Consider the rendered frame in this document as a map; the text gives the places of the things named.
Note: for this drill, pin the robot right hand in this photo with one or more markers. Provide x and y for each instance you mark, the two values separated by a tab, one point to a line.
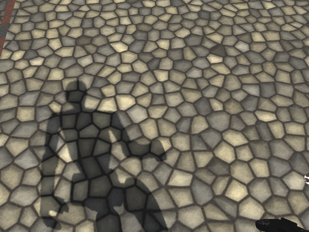
278	225

